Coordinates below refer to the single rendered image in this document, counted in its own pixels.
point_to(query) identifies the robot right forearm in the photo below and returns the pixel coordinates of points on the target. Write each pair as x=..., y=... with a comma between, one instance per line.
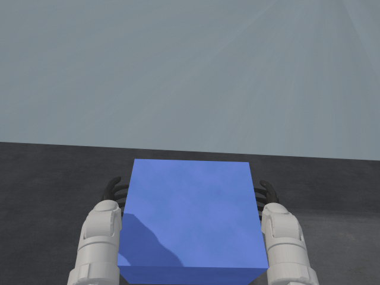
x=286, y=248

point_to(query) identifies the robot left hand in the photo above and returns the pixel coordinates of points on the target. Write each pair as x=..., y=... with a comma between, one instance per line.
x=111, y=189

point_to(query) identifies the robot left forearm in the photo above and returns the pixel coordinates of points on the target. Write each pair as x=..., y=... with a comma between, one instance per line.
x=97, y=254

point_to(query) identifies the carton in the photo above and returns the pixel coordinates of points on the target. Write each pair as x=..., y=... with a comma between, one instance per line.
x=191, y=222

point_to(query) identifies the robot right hand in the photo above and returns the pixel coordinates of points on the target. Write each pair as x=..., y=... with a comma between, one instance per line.
x=269, y=193

